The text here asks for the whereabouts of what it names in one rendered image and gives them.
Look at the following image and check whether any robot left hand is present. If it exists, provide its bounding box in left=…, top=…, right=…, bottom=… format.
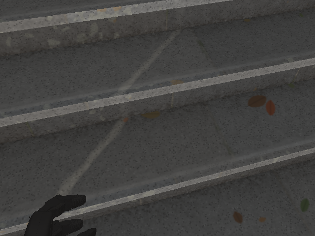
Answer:
left=24, top=195, right=96, bottom=236

